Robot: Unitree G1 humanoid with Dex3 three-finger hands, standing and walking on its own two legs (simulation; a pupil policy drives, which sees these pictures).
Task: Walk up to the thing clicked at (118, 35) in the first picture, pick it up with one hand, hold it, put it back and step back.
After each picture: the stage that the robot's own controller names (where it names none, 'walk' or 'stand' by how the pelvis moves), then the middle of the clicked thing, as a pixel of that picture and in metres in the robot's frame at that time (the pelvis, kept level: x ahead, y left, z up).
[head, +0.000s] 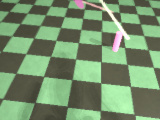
stand; (117, 41) +1.44 -0.45 -0.66
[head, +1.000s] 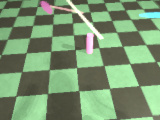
walk; (89, 43) +1.37 -0.02 -0.63
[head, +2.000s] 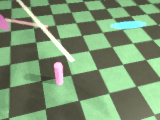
walk; (58, 74) +0.89 +0.21 -0.64
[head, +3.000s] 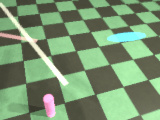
walk; (49, 106) +0.58 +0.20 -0.63
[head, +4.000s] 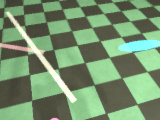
stand; out of the picture +0.41 +0.18 -0.64
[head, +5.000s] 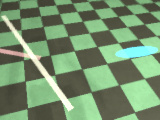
stand; out of the picture +0.36 +0.18 -0.65
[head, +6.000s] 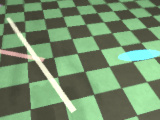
stand; out of the picture +0.37 +0.17 -0.66
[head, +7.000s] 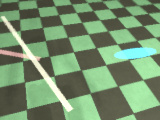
stand; out of the picture +0.36 +0.18 -0.66
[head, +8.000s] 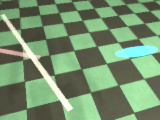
stand; out of the picture +0.35 +0.19 -0.66
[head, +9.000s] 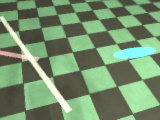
stand; out of the picture +0.34 +0.19 -0.66
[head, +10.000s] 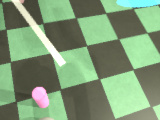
go down; (41, 98) +0.39 +0.19 -0.48
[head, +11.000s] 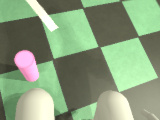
go down; (28, 68) +0.43 +0.22 -0.28
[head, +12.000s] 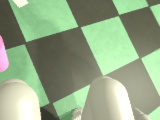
close in; out of the picture +0.42 +0.25 -0.20
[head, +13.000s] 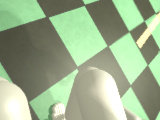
close; out of the picture +0.41 +0.28 -0.16
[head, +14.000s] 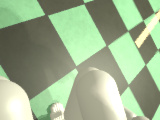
lift; out of the picture +0.39 +0.28 -0.16
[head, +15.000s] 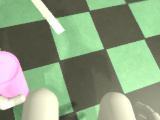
lift; (11, 84) +0.31 +0.22 -0.01
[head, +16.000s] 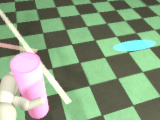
hold; (33, 90) +0.31 +0.15 +0.07
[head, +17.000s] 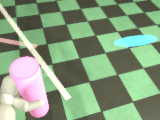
hold; (33, 91) +0.31 +0.16 +0.04
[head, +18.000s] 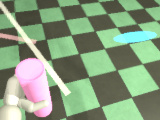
crouch; (37, 92) +0.32 +0.14 +0.02
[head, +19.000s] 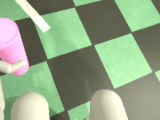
crouch; (12, 52) +0.43 +0.20 -0.05
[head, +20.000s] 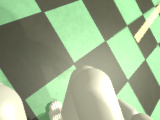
lower; out of the picture +0.40 +0.29 -0.16
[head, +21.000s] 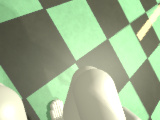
lower; out of the picture +0.41 +0.29 -0.16
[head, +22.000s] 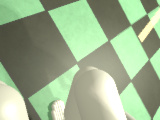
lower; out of the picture +0.40 +0.29 -0.16
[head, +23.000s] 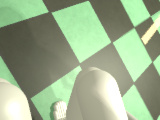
lower; out of the picture +0.39 +0.29 -0.16
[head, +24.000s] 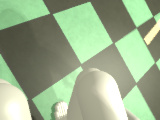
draw back; out of the picture +0.40 +0.26 -0.15
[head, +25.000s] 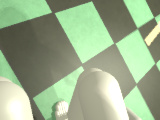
rise; out of the picture +0.39 +0.27 -0.16
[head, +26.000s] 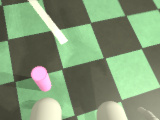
walk; (42, 80) +0.42 +0.20 -0.38
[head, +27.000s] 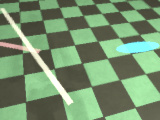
stand; out of the picture +0.36 +0.16 -0.60
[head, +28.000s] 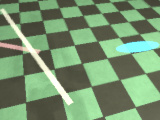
stand; out of the picture +0.36 +0.17 -0.60
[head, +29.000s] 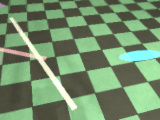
stand; out of the picture +0.38 +0.15 -0.65
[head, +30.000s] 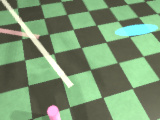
walk; (54, 116) +0.42 +0.17 -0.63
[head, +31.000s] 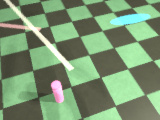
walk; (58, 92) +0.62 +0.21 -0.63
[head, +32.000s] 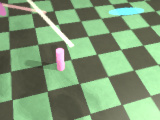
walk; (60, 60) +0.96 +0.16 -0.63
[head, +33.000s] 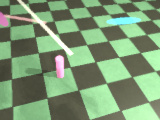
stand; (59, 67) +0.98 +0.18 -0.65
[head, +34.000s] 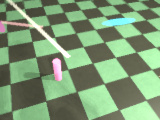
stand; (57, 70) +0.99 +0.21 -0.66
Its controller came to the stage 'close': yes
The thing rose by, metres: 0.68
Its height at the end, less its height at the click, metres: +0.00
